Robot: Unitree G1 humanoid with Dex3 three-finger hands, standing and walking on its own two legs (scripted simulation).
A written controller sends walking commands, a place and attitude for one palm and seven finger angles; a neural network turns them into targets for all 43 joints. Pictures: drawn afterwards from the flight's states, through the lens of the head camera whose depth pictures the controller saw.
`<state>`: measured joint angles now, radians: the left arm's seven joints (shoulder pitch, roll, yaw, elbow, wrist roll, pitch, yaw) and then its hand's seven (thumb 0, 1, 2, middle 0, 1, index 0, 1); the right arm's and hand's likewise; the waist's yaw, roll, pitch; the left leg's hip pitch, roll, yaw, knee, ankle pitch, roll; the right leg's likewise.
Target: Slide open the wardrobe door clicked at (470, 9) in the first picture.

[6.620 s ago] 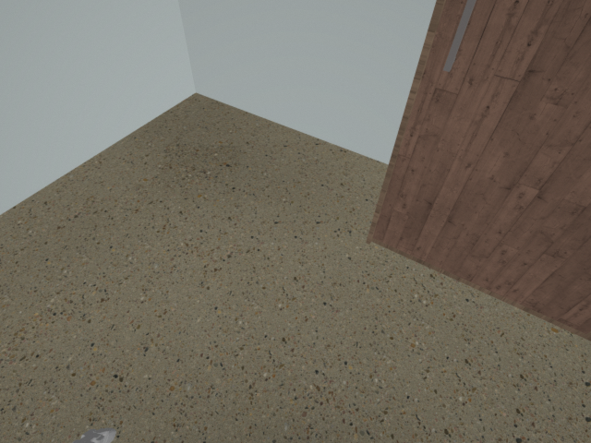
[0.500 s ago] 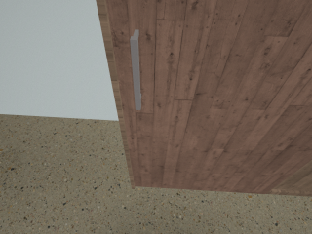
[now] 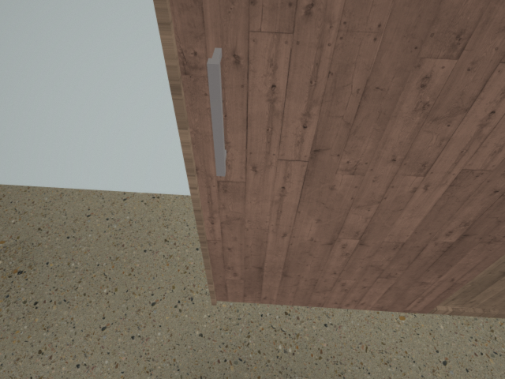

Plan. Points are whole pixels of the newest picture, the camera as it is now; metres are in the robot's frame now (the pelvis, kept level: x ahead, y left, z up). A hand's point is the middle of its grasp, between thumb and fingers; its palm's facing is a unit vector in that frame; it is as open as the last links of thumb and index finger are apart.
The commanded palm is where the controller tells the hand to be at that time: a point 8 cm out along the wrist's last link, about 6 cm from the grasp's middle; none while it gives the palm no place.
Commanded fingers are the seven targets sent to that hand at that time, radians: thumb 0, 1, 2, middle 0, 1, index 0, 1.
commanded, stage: look again from close up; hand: left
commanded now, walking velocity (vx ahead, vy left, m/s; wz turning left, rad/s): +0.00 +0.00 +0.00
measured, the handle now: (219, 119) +0.48 +0.09 +0.16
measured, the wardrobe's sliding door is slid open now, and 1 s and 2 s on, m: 0.00 0.00 0.00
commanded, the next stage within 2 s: raise the hand with hooked fingers in 0.54 s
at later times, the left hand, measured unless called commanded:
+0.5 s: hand out of the picture +0.02 +0.19 -0.17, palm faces +0.00 -0.97 -0.23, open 7.4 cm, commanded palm none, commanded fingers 0.00 0.90 0.90 -0.20 -0.30 -0.20 -0.30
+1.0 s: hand (128, 368) +0.14 +0.19 -0.02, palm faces -0.03 -1.00 -0.01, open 8.3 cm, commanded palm +0.11 +0.26 -0.01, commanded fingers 0.00 0.46 0.71 -0.23 -0.58 -0.23 -0.58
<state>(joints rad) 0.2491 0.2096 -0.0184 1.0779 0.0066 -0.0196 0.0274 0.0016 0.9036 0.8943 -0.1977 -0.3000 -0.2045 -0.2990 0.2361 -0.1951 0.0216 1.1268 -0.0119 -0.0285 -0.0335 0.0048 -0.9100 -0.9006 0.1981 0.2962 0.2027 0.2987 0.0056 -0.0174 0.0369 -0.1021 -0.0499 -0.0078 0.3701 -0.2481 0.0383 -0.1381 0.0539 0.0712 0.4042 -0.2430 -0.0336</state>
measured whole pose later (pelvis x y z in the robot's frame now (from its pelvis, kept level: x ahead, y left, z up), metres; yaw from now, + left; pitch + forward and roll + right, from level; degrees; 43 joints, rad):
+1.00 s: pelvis -0.04 -0.01 -0.06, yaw +2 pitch +8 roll +1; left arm 0.39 0.24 0.19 0.18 -0.32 -0.45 -0.43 0.00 0.67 0.80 -0.21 -0.45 -0.22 -0.45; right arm 0.16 -0.27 -0.03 0.50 0.03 -0.24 -0.03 0.01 -0.91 -0.90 0.20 0.30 0.20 0.30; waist 0.01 -0.01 -0.13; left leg -0.64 -0.06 -0.02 0.95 -0.45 0.02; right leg -0.66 0.06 0.01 0.96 -0.45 -0.05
